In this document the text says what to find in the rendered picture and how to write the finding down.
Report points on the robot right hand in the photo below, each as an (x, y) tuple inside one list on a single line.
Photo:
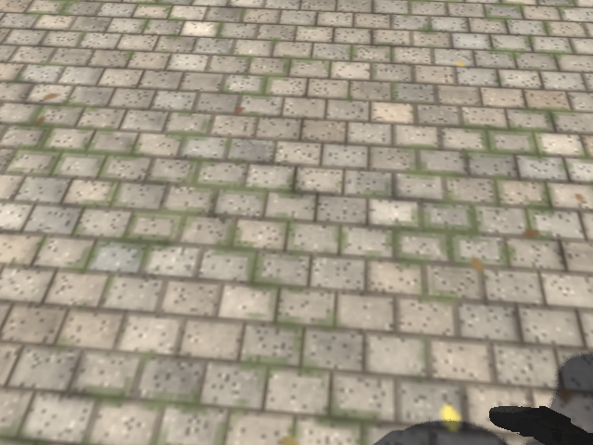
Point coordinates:
[(544, 424)]

